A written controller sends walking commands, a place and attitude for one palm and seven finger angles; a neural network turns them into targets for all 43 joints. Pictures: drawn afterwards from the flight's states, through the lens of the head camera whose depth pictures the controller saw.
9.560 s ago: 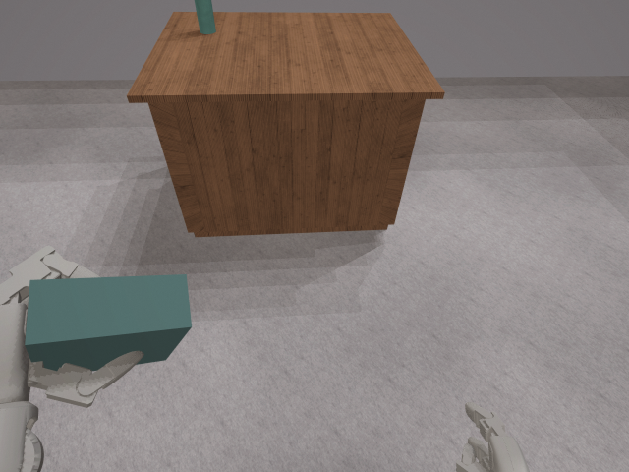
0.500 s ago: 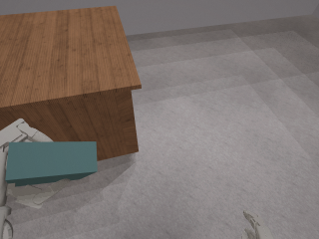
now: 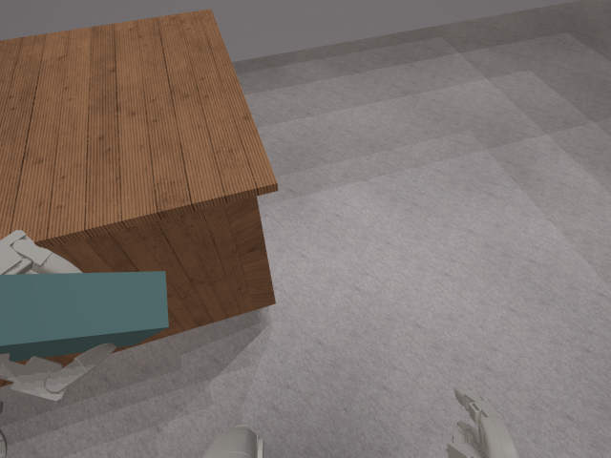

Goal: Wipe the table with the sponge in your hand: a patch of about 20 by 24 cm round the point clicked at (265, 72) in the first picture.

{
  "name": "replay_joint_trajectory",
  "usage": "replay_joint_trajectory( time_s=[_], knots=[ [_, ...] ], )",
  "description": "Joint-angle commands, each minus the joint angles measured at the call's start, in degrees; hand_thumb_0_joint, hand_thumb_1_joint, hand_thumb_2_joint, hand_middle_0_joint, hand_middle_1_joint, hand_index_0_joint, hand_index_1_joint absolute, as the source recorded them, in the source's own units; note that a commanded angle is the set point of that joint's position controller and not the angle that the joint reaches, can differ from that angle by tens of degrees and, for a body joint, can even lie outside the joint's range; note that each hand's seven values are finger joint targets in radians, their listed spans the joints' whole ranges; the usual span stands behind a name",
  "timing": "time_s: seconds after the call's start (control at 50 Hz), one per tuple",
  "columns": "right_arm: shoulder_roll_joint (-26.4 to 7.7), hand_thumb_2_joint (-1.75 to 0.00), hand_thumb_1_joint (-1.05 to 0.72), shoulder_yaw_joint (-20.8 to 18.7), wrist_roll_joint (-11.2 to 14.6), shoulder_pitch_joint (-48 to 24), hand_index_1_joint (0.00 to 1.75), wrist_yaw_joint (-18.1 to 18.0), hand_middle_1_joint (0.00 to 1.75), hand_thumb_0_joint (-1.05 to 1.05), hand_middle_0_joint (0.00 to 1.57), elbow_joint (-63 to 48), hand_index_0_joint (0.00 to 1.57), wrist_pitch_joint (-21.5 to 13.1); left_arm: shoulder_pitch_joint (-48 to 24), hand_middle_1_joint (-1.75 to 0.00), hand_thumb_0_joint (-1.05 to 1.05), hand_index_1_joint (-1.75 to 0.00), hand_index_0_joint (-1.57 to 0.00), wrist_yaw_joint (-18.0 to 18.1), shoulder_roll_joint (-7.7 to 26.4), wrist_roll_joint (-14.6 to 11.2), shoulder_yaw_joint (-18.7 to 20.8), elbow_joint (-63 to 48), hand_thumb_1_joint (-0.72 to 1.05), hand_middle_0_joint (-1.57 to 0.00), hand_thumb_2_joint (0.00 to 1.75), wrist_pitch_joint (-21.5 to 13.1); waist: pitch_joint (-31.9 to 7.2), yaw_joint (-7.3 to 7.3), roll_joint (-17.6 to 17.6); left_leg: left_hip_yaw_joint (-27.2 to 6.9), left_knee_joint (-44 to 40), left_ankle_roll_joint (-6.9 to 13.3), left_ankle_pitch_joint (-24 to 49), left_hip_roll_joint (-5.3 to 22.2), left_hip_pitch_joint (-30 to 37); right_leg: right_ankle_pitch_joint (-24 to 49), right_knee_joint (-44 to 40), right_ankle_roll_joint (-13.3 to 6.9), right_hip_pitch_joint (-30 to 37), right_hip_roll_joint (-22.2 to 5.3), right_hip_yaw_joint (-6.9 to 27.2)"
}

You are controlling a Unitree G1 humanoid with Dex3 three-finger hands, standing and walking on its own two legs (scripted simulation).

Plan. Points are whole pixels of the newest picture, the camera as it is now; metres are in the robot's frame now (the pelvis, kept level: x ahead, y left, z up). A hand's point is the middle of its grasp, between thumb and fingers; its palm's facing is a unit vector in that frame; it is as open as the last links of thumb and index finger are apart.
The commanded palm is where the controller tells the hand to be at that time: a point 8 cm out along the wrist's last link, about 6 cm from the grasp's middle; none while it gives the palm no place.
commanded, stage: take the last steps up to it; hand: left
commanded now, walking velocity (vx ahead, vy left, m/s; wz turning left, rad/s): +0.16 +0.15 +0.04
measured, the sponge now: (104, 315) +0.23 +0.21 +0.13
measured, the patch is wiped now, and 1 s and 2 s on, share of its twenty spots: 0.00 0.00 0.00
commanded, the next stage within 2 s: come to a stop and stand still in 0.10 s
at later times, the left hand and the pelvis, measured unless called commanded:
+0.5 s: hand (8, 261) +0.27 +0.29 +0.17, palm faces +0.34 -0.81 -0.47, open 9.7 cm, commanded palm +0.22 +0.34 +0.17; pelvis +0.05 +0.06 -0.01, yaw -2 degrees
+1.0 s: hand (0, 310) +0.22 +0.28 +0.17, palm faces +0.38 -0.82 -0.43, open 9.7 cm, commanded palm +0.18 +0.31 +0.17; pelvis +0.01 +0.04 +0.00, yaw -2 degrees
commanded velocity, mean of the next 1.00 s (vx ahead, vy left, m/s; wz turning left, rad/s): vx -0.02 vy -0.02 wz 0.01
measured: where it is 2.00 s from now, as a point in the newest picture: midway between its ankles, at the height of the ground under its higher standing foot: outside the picture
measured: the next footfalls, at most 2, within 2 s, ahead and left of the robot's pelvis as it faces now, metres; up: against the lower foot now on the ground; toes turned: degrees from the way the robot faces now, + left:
left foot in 0.14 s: +0.12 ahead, +0.17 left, +0.00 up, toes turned +8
right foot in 0.50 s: +0.12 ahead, -0.02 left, +0.00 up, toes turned -7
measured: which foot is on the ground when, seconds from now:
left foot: up 0.00-0.12, down 0.14-0.58, up 0.60-0.82, down 0.84-1.00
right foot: down 0.00-0.14, up 0.16-0.48, down 0.50-1.00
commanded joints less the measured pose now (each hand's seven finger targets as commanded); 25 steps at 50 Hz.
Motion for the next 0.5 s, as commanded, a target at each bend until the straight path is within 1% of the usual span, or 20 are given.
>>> replay_joint_trajectory(
  time_s=[0.0,0.02,0.04,0.06,0.08,0.1,0.12,0.14,0.16,0.18,0.2,0.22,0.24,0.28,0.3,0.32,0.36,0.42,0.46,0.48],
  knots=[
    [-3.6,-0.90,-0.90,-1.9,-0.2,-3.8,0.30,-0.4,0.30,0.00,0.20,-10.1,0.20,-3.5,-0.4,-1.60,0.00,-1.60,-1.20,2.8,9.4,-0.8,7.5,-15.0,0.10,-1.20,1.30,-3.3,-13.1,2.24,-9.1,5.7,-15.7,0.5,2.4,-1.6,3.2,36.6,-4.9,-5.7,13.4,-13.4,8.9],
    [-3.9,-0.90,-0.90,-2.3,-0.1,-3.5,0.30,-0.8,0.30,0.00,0.20,-10.1,0.20,-3.8,-0.6,-1.60,0.00,-1.60,-1.20,3.1,9.3,-0.8,7.1,-16.0,0.10,-1.20,1.30,-3.0,-13.0,1.73,-8.5,5.6,-19.7,0.8,4.1,-1.9,7.5,34.3,-3.6,-4.8,11.4,-13.2,8.7],
    [-3.7,-0.90,-0.90,-2.4,-0.3,-2.7,0.30,-1.0,0.30,0.00,0.20,-10.2,0.20,-3.8,-1.5,-1.60,0.00,-1.60,-1.20,3.2,9.4,-0.8,7.0,-16.9,0.10,-1.20,1.30,-2.8,-13.9,1.22,-8.5,7.0,-23.4,0.7,7.7,-3.2,11.7,30.3,-1.7,-3.5,9.8,-11.8,7.2],
    [-4.1,-0.90,-0.90,-2.8,-0.3,-2.2,0.30,-1.3,0.30,0.00,0.20,-10.2,0.20,-3.8,-2.4,-1.60,0.00,-1.60,-1.20,3.4,9.8,-0.6,7.2,-17.6,0.10,-1.20,1.30,-2.8,-14.6,0.72,-6.1,7.5,-27.2,0.7,10.8,-3.7,15.8,27.1,1.3,-2.4,8.1,-10.1,6.0],
    [-4.8,-0.90,-0.90,-3.4,-0.2,-1.5,0.30,-1.7,0.30,0.00,0.20,-10.4,0.20,-3.9,-2.9,-1.60,0.00,-1.60,-1.20,3.4,10.0,-0.7,7.4,-18.6,0.10,-1.20,1.30,-3.0,-16.0,0.16,-1.6,6.6,-29.8,1.4,12.7,-2.6,21.0,24.9,7.4,-1.0,5.7,-8.1,5.1],
    [-5.9,-0.90,-0.90,-3.9,0.1,-0.8,0.30,-1.9,0.30,0.00,0.20,-10.7,0.20,-3.9,-3.4,-1.60,0.00,-1.60,-1.20,3.5,10.2,-0.9,7.6,-19.4,0.10,-1.20,1.30,-3.3,-17.4,-0.29,7.3,-0.7,-30.4,4.4,19.3,3.5,27.3,14.1,16.9,1.2,-1.2,-4.2,2.4],
    [-7.3,-0.90,-0.90,-4.5,0.5,-0.9,0.30,-1.8,0.30,0.00,0.20,-11.0,0.20,-4.2,-3.7,-1.60,0.00,-1.60,-1.20,3.3,9.7,-1.1,6.5,-20.7,0.10,-1.20,1.30,-3.7,-17.2,0.36,18.6,-16.5,-31.2,10.2,33.9,15.3,32.7,-17.0,28.6,3.1,-13.5,1.1,1.1],
    [-6.8,-0.90,-0.90,-4.3,0.4,-0.2,0.30,-1.3,0.30,0.00,0.20,-11.6,0.20,-4.8,-3.9,-1.60,0.00,-1.60,-1.20,3.5,10.9,-0.2,7.4,-19.2,0.10,-1.20,1.30,-4.0,-16.0,0.66,15.3,-21.0,-33.1,13.9,34.3,18.0,29.7,-23.8,36.6,2.1,-16.0,2.8,4.3],
    [-6.8,-0.90,-0.90,-3.9,0.2,-1.4,0.30,-1.3,0.30,0.00,0.20,-10.2,0.20,-5.2,-3.1,-1.60,0.00,-1.60,-1.20,3.0,11.2,-0.5,7.8,-14.5,0.10,-1.20,1.30,-3.6,-13.2,0.52,13.3,-19.7,-34.8,14.6,27.5,18.1,25.0,-21.5,38.9,2.1,-17.5,0.7,5.5],
    [-6.6,-0.90,-0.90,-3.7,0.2,-1.7,0.30,-1.3,0.30,0.00,0.20,-9.8,0.20,-5.2,-4.6,-1.60,0.00,-1.60,-1.20,3.0,12.3,-1.2,9.1,-16.0,0.10,-1.20,1.30,-3.2,-12.6,0.39,13.7,-19.0,-34.5,15.0,26.5,17.2,23.6,-18.8,37.5,2.5,-17.8,-0.6,5.9],
    [-6.3,-0.90,-0.90,-3.6,0.7,-1.1,0.30,-1.1,0.30,0.00,0.20,-9.3,0.20,-5.3,-4.8,-1.60,0.00,-1.60,-1.20,2.9,11.7,-1.4,8.8,-16.9,0.10,-1.20,1.30,-2.8,-12.4,0.20,12.8,-16.0,-33.6,14.1,29.6,15.7,24.6,-14.8,34.9,2.8,-18.2,-0.2,6.2],
    [-6.0,-0.90,-0.90,-3.2,0.6,-1.0,0.30,-0.9,0.30,0.00,0.20,-9.4,0.20,-5.4,-5.8,-1.60,0.00,-1.60,-1.20,2.8,11.5,-1.3,8.1,-20.3,0.10,-1.20,1.30,-2.7,-13.2,0.62,12.4,-12.5,-32.5,12.1,35.4,14.1,25.3,-11.5,31.5,2.9,-16.7,0.2,6.1],
    [-5.7,-0.90,-0.90,-2.7,0.5,-1.3,0.30,-0.6,0.30,0.00,0.20,-9.6,0.20,-5.6,-4.2,-1.60,0.00,-1.60,-1.20,2.6,10.3,-1.5,7.0,-20.8,0.10,-1.20,1.30,-2.3,-13.1,0.62,12.5,-10.0,-32.3,10.6,39.3,13.4,24.8,-9.0,28.0,3.1,-15.1,0.8,5.6],
    [-5.3,-0.90,-0.90,-1.9,0.3,-0.9,0.30,-0.1,0.30,0.00,0.20,-9.9,0.20,-6.1,-1.7,-1.60,0.00,-1.60,-1.20,2.1,8.8,-2.2,5.7,-21.1,0.10,-1.20,1.30,-1.1,-14.4,0.47,13.0,-6.7,-31.9,8.1,44.3,12.3,25.1,-5.8,20.0,3.0,-10.9,2.8,4.1],
    [-5.2,-0.90,-0.90,-1.4,0.0,-0.7,0.30,-0.1,0.30,0.00,0.20,-10.2,0.20,-6.3,-1.1,-1.60,0.00,-1.60,-1.20,1.9,8.8,-2.6,5.5,-20.4,0.10,-1.20,1.30,-0.3,-14.6,0.24,12.6,-7.0,-32.3,7.4,44.8,12.9,24.9,-5.4,16.8,3.0,-8.9,3.5,3.7],
    [-5.4,-0.90,-0.90,-1.1,-0.2,-0.7,0.30,-0.1,0.30,0.00,0.20,-10.2,0.20,-6.1,-0.7,-1.60,0.00,-1.60,-1.20,1.8,8.6,-2.5,5.4,-20.0,0.10,-1.20,1.30,0.3,-14.5,0.20,12.7,-6.1,-32.3,6.4,44.9,13.1,25.2,-5.2,14.4,2.9,-8.0,4.2,3.0],
    [-5.3,-0.90,-0.90,-0.7,-0.3,-0.4,0.30,-0.2,0.30,0.00,0.20,-10.5,0.20,-5.8,0.1,-1.60,0.00,-1.60,-1.20,1.7,8.6,-2.7,5.6,-17.8,0.10,-1.20,1.30,1.2,-13.5,0.09,12.4,-6.7,-32.7,6.0,43.9,14.5,24.3,-5.1,9.5,2.7,-6.1,4.7,3.1],
    [-5.5,-0.90,-0.90,-0.3,-0.5,-0.6,0.30,-0.7,0.30,0.00,0.20,-10.5,0.20,-5.2,-1.9,-1.60,0.00,-1.60,-1.20,1.6,9.0,-2.5,6.2,-15.1,0.10,-1.20,1.30,2.2,-12.2,0.12,11.2,-6.0,-32.6,5.1,37.5,14.9,20.0,-1.8,3.0,2.5,-1.1,4.7,3.6],
    [-5.3,-0.90,-0.90,0.0,-0.1,-1.3,0.30,-1.0,0.30,0.00,0.20,-10.3,0.20,-4.8,-2.8,-1.60,0.00,-1.60,-1.20,1.6,8.8,-2.5,6.2,-12.2,0.10,-1.20,1.30,2.5,-11.1,0.56,9.2,-5.1,-31.5,4.5,29.0,14.3,15.8,2.7,-1.7,2.5,3.4,4.0,4.5],
    [-5.3,-0.90,-0.90,0.0,0.1,-1.6,0.30,-1.1,0.30,0.00,0.20,-10.5,0.20,-4.6,-3.9,-1.60,0.00,-1.60,-1.20,1.6,8.4,-2.2,5.8,-11.7,0.10,-1.20,1.30,2.6,-10.9,0.57,7.8,-4.6,-30.6,3.8,23.9,13.0,13.1,6.4,-3.9,2.3,6.2,3.4,5.3]
  ],
)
